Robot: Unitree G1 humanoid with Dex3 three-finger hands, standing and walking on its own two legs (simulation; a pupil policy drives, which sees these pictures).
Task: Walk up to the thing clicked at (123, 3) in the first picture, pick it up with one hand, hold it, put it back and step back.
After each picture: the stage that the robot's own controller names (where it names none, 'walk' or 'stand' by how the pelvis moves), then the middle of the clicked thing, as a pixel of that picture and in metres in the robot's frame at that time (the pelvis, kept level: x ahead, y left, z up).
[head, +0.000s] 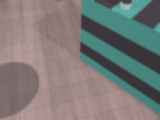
stand; out of the picture +0.96 -0.28 -0.02
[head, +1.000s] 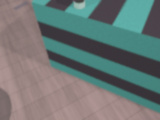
walk; out of the picture +0.89 +0.06 +0.00
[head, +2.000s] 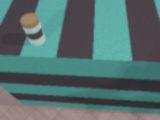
rise first; (33, 30) +0.53 +0.22 +0.02
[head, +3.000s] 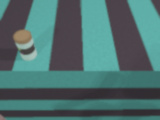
stand; (26, 45) +0.50 +0.25 +0.00
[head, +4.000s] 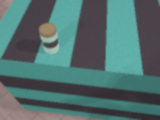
stand; (49, 39) +0.52 +0.15 +0.00
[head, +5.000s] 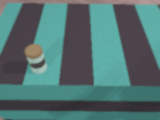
stand; (36, 59) +0.47 +0.19 -0.02
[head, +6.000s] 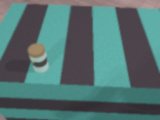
stand; (39, 58) +0.48 +0.19 -0.03
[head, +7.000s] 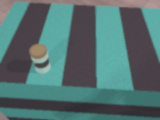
stand; (40, 59) +0.47 +0.18 -0.03
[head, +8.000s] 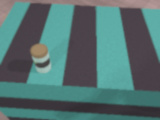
stand; (41, 59) +0.47 +0.18 -0.03
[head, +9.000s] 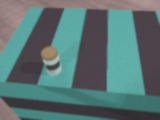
rise first; (51, 61) +0.47 +0.17 -0.02
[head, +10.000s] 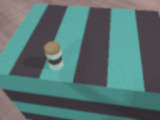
go down; (54, 56) +0.49 +0.17 -0.02
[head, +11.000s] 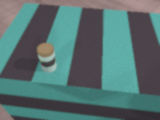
go down; (47, 58) +0.48 +0.15 -0.02
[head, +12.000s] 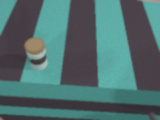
go down; (37, 54) +0.46 +0.15 +0.00
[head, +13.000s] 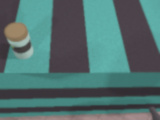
close in; (20, 41) +0.47 +0.17 +0.03
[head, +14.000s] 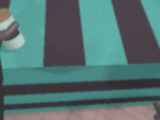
close; (7, 29) +0.51 +0.19 +0.05
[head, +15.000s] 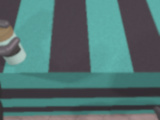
lift; (8, 45) +0.45 +0.21 +0.05
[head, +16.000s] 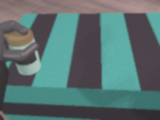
lift; (24, 52) +0.34 +0.17 +0.20
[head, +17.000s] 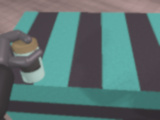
hold; (29, 60) +0.34 +0.16 +0.16
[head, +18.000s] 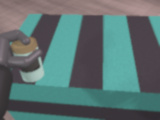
hold; (28, 59) +0.33 +0.17 +0.17
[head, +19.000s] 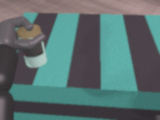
crouch; (32, 46) +0.39 +0.16 +0.17
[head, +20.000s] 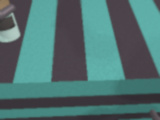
lower; (3, 20) +0.49 +0.20 +0.16
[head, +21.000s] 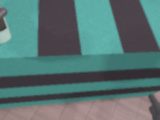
lower; out of the picture +0.52 +0.20 +0.07
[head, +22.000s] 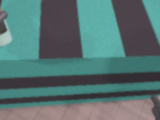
lower; out of the picture +0.51 +0.21 +0.07
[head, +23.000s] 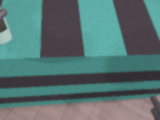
lower; out of the picture +0.51 +0.21 +0.07
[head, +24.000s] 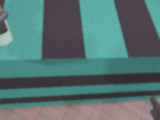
lower; out of the picture +0.51 +0.21 +0.07
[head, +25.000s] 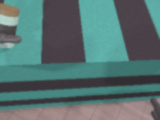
open; (5, 26) +0.50 +0.18 +0.06
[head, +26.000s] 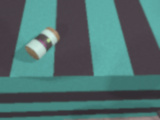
sink last; (42, 43) +0.50 +0.11 +0.00
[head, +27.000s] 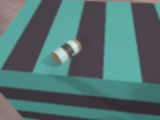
stand; (66, 51) +0.51 +0.10 +0.00
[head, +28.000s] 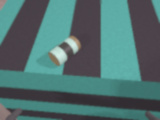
stand; (64, 50) +0.48 +0.08 +0.01
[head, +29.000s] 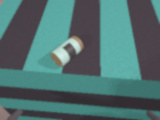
stand; (67, 51) +0.47 +0.07 +0.02
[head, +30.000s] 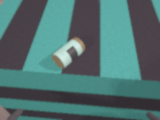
stand; (68, 52) +0.46 +0.06 +0.02
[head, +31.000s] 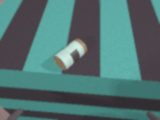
stand; (70, 54) +0.46 +0.06 +0.02
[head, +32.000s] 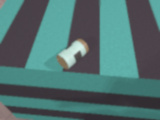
stand; (72, 53) +0.47 +0.05 +0.00
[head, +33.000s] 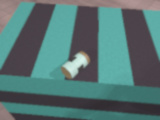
walk; (75, 65) +0.47 +0.04 -0.05
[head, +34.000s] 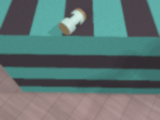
walk; (72, 21) +0.63 +0.06 -0.03
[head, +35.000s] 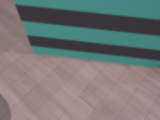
walk; out of the picture +0.95 +0.00 -0.02
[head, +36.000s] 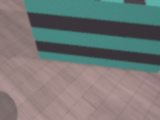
stand; out of the picture +1.05 -0.02 -0.03
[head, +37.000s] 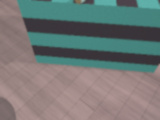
stand; out of the picture +1.05 -0.01 -0.05
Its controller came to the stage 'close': yes
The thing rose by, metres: 0.20
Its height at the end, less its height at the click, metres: -0.02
